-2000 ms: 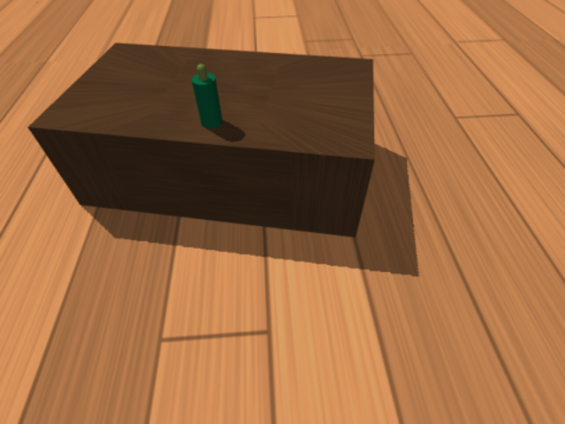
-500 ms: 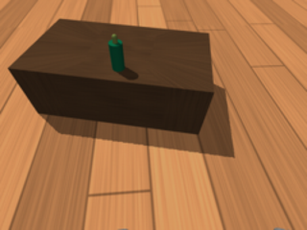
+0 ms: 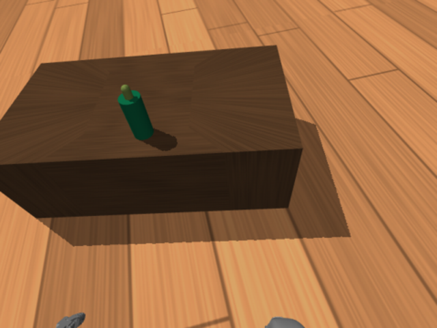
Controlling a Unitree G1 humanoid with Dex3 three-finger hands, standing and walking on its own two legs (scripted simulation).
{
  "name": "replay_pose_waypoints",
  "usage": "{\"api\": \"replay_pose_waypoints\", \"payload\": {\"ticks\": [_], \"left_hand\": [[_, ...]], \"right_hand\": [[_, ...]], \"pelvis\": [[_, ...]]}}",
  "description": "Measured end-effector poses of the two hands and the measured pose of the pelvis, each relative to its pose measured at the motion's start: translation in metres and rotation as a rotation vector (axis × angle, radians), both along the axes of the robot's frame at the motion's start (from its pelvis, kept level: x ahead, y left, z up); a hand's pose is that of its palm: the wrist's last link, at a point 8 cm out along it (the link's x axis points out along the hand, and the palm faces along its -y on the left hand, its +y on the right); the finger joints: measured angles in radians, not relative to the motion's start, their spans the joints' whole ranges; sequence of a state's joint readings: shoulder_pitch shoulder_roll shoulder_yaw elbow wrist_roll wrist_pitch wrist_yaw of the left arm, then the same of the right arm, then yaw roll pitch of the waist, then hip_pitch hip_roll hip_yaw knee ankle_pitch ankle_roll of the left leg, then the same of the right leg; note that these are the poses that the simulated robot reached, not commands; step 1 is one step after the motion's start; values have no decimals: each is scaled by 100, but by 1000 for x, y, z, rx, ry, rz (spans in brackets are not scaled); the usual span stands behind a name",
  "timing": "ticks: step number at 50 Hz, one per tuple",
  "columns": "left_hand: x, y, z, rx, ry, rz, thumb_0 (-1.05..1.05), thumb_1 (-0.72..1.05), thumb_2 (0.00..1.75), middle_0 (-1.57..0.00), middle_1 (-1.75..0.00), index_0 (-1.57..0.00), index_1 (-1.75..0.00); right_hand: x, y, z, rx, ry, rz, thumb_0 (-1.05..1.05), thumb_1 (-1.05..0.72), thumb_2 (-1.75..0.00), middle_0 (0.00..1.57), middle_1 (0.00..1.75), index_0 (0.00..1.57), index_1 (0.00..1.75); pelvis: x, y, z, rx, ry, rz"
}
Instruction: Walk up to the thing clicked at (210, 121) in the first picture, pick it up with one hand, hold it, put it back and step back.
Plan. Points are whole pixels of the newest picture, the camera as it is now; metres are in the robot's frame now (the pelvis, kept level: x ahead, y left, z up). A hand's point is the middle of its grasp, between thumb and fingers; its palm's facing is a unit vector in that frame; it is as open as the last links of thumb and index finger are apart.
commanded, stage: walk up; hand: left
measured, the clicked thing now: (134, 111) +0.89 +0.32 -0.19
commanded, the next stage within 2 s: none
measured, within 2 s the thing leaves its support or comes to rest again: neither
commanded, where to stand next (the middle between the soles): +0.43 +0.10 m, yaw -3 degrees
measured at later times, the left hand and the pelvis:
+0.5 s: hand (60, 303) +0.22 +0.37 -0.15, palm faces -0.08 -0.92 -0.38, open 7.4 cm; pelvis +0.18 +0.09 +0.00, yaw -2 degrees
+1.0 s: hand (78, 211) +0.42 +0.36 -0.10, palm faces -0.07 -0.89 -0.45, open 7.4 cm; pelvis +0.33 +0.10 +0.01, yaw -3 degrees
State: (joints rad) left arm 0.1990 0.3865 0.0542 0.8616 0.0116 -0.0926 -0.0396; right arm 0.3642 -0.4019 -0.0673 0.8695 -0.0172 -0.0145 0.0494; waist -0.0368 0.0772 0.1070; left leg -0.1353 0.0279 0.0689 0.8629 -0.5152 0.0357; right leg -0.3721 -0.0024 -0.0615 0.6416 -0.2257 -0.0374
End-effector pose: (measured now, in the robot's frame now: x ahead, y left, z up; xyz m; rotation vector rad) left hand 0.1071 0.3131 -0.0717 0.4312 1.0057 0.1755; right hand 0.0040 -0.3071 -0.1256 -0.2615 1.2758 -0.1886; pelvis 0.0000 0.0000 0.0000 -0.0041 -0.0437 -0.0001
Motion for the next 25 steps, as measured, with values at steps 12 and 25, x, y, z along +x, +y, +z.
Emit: {"api": "replay_pose_waypoints", "payload": {"ticks": [12,25], "left_hand": [[30,21,3,-17,86,53,1,90,90,-21,-30,-20,-30],[112,101,-39,-37,176,51,1,91,90,-21,-30,-20,-30]], "right_hand": [[169,11,39,-40,-200,82,0,-90,-90,21,30,20,30],[253,77,57,-109,-236,55,0,-90,-90,21,30,20,30]], "pelvis": [[87,23,16,-8,-6,-28],[180,89,3,-27,-15,-40]]}}
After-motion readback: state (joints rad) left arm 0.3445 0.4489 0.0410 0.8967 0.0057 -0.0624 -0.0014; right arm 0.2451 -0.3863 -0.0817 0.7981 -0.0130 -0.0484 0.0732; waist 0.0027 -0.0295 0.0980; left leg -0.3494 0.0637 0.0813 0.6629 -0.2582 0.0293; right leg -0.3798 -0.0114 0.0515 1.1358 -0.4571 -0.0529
